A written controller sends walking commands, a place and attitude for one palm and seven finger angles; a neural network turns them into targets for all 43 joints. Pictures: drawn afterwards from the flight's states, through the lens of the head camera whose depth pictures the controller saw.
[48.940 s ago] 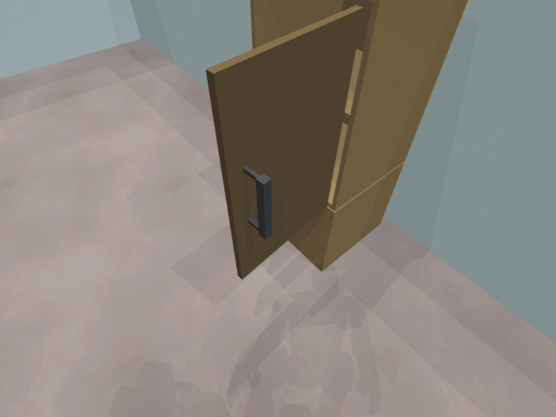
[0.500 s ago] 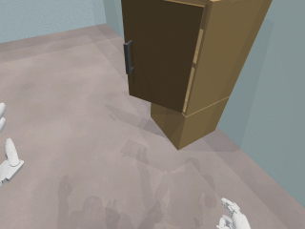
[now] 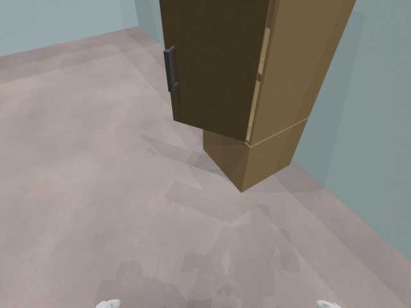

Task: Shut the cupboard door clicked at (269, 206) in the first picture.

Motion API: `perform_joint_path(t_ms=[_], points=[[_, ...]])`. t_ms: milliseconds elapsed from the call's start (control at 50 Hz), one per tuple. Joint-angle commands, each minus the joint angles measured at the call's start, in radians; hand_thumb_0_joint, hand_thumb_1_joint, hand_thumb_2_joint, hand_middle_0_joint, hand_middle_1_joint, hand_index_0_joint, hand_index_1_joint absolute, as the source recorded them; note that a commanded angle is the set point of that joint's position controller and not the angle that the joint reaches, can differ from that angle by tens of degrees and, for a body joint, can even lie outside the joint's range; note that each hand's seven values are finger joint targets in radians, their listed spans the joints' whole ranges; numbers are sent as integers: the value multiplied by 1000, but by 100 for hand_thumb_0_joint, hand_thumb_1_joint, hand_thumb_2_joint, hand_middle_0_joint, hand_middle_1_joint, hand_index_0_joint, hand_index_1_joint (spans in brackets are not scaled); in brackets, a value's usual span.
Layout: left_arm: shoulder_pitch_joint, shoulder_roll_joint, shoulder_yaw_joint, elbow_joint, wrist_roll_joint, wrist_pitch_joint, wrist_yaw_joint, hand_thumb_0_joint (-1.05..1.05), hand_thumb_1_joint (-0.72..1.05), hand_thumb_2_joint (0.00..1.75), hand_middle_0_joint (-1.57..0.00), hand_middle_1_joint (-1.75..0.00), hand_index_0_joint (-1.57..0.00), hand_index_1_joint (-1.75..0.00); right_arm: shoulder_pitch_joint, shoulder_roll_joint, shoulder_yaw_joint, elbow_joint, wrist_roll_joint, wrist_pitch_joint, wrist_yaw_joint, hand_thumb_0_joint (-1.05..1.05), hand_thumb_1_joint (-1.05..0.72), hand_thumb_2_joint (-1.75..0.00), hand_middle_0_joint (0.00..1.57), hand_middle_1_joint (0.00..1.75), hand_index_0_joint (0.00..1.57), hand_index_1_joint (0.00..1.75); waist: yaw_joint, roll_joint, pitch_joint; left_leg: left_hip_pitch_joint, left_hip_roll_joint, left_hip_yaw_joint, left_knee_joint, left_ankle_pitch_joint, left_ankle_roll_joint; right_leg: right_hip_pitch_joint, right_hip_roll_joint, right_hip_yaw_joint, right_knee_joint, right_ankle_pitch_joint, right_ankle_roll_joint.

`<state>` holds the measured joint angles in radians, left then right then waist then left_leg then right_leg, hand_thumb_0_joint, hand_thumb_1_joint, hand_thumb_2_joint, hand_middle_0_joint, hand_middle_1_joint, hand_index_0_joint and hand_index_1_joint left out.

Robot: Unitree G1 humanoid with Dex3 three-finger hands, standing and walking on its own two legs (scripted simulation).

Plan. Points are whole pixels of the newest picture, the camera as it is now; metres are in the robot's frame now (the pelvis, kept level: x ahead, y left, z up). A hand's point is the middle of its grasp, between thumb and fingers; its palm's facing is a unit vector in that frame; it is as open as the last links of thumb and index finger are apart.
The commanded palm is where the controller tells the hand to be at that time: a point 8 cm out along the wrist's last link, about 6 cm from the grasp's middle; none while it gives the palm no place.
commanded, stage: let the arm hang, fingers relaxed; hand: left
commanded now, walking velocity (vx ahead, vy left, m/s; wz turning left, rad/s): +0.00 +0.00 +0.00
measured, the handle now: (172, 69) +0.97 +0.16 -0.04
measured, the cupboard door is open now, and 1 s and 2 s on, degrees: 34 34 34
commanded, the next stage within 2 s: look to check the result in 0.84 s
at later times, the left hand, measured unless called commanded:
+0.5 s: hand out of the picture -0.02 +0.20 -0.16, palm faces +0.02 -0.97 -0.26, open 7.4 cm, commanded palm none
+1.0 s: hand out of the picture +0.06 +0.21 -0.15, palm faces +0.01 -0.96 -0.27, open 7.4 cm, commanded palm none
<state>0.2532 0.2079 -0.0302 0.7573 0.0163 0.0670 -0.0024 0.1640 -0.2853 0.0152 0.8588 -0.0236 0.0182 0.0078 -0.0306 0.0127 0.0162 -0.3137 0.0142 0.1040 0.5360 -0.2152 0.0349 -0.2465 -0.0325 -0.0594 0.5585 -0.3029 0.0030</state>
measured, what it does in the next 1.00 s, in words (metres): stands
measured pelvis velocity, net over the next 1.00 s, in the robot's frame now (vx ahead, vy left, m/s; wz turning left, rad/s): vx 0.02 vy -0.01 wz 0.00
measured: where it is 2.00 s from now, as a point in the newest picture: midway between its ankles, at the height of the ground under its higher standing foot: outside the picture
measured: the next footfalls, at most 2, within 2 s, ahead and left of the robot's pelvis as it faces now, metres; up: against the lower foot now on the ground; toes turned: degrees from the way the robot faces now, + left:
none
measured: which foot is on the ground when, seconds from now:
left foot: down 0.00-1.00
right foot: down 0.00-1.00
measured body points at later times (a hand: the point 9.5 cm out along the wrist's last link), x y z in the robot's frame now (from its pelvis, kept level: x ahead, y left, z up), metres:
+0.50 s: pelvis +0.00 +0.00 +0.01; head +0.00 -0.01 +0.46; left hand -0.02 +0.25 -0.14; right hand -0.01 -0.24 -0.15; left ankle +0.05 +0.10 -0.73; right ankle +0.00 -0.12 -0.73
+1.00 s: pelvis +0.02 -0.01 +0.01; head +0.03 -0.01 +0.46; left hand +0.06 +0.26 -0.13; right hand +0.06 -0.27 -0.14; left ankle +0.05 +0.10 -0.73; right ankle +0.00 -0.12 -0.73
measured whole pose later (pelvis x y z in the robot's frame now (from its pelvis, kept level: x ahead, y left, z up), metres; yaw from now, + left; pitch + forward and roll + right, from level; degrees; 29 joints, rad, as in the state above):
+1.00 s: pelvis +0.02 -0.01 +0.01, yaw +0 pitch -2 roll +0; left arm 0.19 0.25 0.02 1.13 0.01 0.00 0.01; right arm 0.19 -0.25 -0.02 1.12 -0.02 0.01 -0.02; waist -0.01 0.01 0.04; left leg -0.18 0.02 0.09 0.36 -0.15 0.02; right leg -0.10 -0.01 -0.07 0.35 -0.23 -0.01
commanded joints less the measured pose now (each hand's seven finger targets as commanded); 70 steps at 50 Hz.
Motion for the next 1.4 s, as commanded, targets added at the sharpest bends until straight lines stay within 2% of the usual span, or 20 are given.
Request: perform_joint_path(t_ms=[0,60,80,120,140,160,220,320,440,520,560,620,680,840,1080,1340,1380], points=[[21,160,57,69,-1,-65,19,0,90,90,-20,-30,-20,-30,22,-80,-22,21,-2,-14,-10,0,-90,-90,20,30,20,30,23,56,-37,69,84,-143,-171,-5,-13,6,-73,120,-186,12,-48],[54,138,73,163,1,-71,21,0,90,90,-20,-30,-20,-30,52,-64,-34,77,-2,-14,-21,0,-90,-90,20,30,20,30,28,120,-48,80,89,-141,-187,-44,-9,38,-69,109,-217,36,-57],[54,139,71,189,-1,-71,20,0,90,90,-20,-30,-20,-30,60,-60,-36,95,1,-14,-24,0,-90,-90,20,30,20,30,28,130,-31,75,91,-143,-196,-58,-9,37,-69,108,-224,38,-59],[59,143,69,235,-2,-74,19,0,90,90,-20,-30,-20,-30,81,-59,-41,125,5,-13,-27,0,-90,-90,20,30,20,30,25,104,-7,72,92,-145,-208,-82,-10,32,-70,109,-245,25,-61],[61,145,70,253,-2,-77,20,0,90,90,-20,-30,-20,-30,96,-70,-45,137,7,-13,-30,0,-90,-90,20,30,20,30,25,60,7,82,98,-148,-206,-58,-7,25,-67,104,-251,35,-62],[65,137,68,273,-2,-77,20,0,90,90,-20,-30,-20,-30,106,-61,-46,153,8,-14,-32,0,-90,-90,20,30,20,30,23,41,10,94,102,-142,-207,-53,-6,19,-72,101,-258,31,-61],[71,130,65,312,-3,-77,23,0,90,90,-20,-30,-20,-30,135,-55,-49,185,8,-12,-35,0,-90,-90,20,30,20,30,19,7,35,97,104,-146,-220,-83,-2,-2,-70,102,-271,-12,-60],[86,125,67,344,0,-72,26,0,90,90,-20,-30,-20,-30,151,-50,-54,212,7,-9,-36,0,-90,-90,20,30,20,30,22,-20,71,91,107,-149,-241,-134,3,-38,-64,101,-275,-73,-57],[83,133,72,347,3,-75,28,0,90,90,-20,-30,-20,-30,145,-58,-58,218,8,-18,-36,0,-90,-90,20,30,20,30,29,-10,57,86,110,-152,-255,-108,5,-7,-62,95,-254,-13,-54],[57,131,71,346,2,-76,28,0,90,90,-20,-30,-20,-30,122,-53,-56,222,6,-21,-35,0,-90,-90,20,30,20,30,28,-9,74,90,111,-150,-266,-90,1,-8,-67,95,-257,9,-49],[44,140,72,343,3,-78,28,0,90,90,-20,-30,-20,-30,115,-57,-56,221,7,-23,-33,0,-90,-90,20,30,20,30,26,-17,66,100,109,-144,-259,-58,-1,2,-72,96,-258,27,-48],[24,144,73,336,2,-79,27,0,90,90,-20,-30,-20,-30,98,-63,-54,220,6,-24,-33,0,-90,-90,20,30,20,30,26,2,71,104,109,-144,-267,-49,-4,8,-70,100,-263,43,-47],[7,155,75,331,2,-82,26,0,90,90,-20,-30,-20,-30,81,-72,-54,218,6,-28,-32,0,-90,-90,20,30,20,30,28,14,47,115,110,-143,-263,-6,-6,34,-75,98,-263,74,-46],[-32,193,79,323,1,-91,23,0,90,90,-20,-30,-20,-30,35,-114,-55,210,10,-34,-32,0,-90,-90,20,30,20,30,28,1,17,162,114,-140,-243,111,-9,66,-84,97,-280,142,-46],[-80,240,78,329,-3,-96,19,0,90,90,-20,-30,-20,-30,-21,-167,-56,212,10,-32,-30,0,-90,-90,20,30,20,30,22,-11,-5,208,124,-139,-246,148,-13,94,-96,101,-308,184,-48],[-105,280,79,327,-3,-102,20,0,90,90,-20,-30,-20,-30,-60,-204,-53,206,11,-35,-30,0,-90,-90,20,30,20,30,24,-16,-55,252,131,-136,-238,246,-17,148,-106,98,-306,324,-47],[-114,280,78,325,-3,-100,20,0,90,90,-20,-30,-20,-30,-67,-204,-51,207,10,-35,-30,0,-90,-90,20,30,20,30,24,-4,-39,248,131,-133,-242,252,-18,149,-108,94,-306,332,-46]])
